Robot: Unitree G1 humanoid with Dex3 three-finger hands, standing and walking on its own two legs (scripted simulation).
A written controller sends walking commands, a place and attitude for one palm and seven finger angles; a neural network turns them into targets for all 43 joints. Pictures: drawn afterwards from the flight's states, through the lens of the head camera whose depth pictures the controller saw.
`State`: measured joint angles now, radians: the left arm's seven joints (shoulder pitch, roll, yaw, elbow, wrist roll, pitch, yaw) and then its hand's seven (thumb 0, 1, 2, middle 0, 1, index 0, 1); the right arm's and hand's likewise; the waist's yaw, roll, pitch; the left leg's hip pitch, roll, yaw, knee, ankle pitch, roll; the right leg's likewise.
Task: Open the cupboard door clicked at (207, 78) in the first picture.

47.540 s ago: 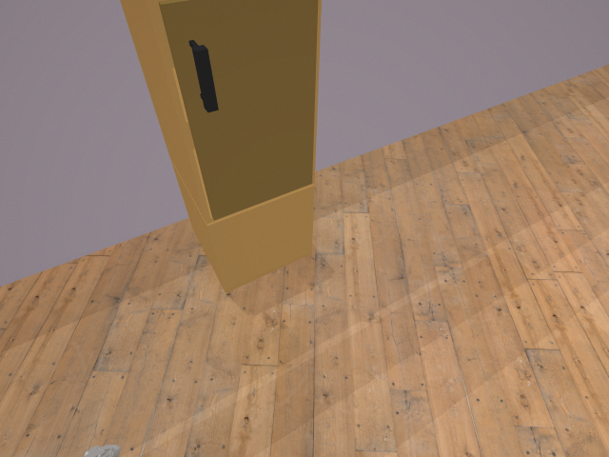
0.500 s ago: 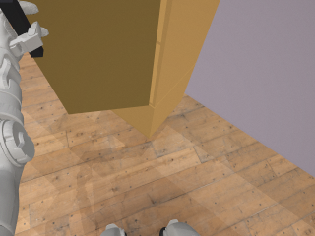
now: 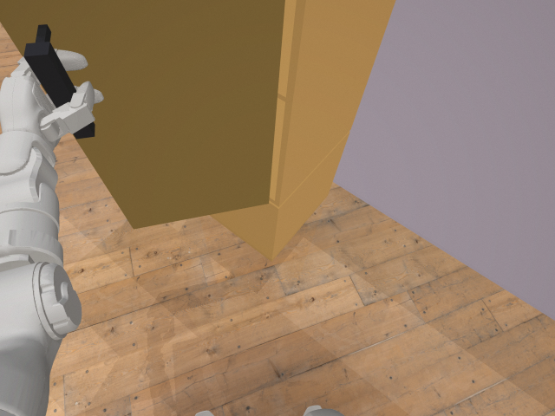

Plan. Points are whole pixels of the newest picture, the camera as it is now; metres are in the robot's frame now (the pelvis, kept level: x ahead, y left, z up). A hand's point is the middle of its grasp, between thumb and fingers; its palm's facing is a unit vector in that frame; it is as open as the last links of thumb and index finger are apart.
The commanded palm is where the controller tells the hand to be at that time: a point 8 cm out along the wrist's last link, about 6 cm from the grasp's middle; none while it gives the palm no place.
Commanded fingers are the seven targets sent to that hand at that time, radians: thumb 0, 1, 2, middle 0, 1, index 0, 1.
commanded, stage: pull the door open along its arc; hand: left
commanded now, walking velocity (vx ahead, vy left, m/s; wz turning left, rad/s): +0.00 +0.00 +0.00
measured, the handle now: (65, 84) +0.56 +0.23 +0.14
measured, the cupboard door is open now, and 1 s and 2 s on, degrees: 52 100 100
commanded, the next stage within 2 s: open thumb and fingers to let go in 0.68 s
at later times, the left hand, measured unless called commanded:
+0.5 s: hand (154, 189) +0.38 +0.11 +0.14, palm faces +0.48 -0.88 +0.02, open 6.1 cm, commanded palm +0.31 +0.13 +0.13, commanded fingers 0.00 0.90 0.90 -0.40 -1.35 -0.40 -1.35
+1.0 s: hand (222, 220) +0.33 +0.03 +0.14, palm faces +0.42 -0.91 -0.02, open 6.9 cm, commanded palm +0.28 +0.07 +0.13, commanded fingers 0.00 0.06 0.54 -0.34 -1.26 -0.34 -1.26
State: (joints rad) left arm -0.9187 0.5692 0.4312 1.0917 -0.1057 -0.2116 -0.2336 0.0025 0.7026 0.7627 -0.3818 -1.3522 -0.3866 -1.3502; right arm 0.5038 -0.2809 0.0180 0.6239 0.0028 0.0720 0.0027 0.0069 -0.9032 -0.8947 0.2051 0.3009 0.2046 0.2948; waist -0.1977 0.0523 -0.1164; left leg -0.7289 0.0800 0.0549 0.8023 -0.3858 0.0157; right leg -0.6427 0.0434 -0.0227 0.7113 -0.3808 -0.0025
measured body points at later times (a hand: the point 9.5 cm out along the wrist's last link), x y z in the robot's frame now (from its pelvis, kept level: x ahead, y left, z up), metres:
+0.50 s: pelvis +0.00 -0.02 +0.02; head +0.01 -0.03 +0.47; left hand +0.34 +0.15 +0.14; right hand +0.18 -0.23 -0.08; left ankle -0.01 +0.11 -0.71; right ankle -0.03 -0.12 -0.71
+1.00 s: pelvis -0.01 -0.04 +0.02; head -0.03 -0.07 +0.47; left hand +0.30 +0.08 +0.14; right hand +0.17 -0.25 -0.09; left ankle -0.01 +0.10 -0.71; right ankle -0.03 -0.12 -0.71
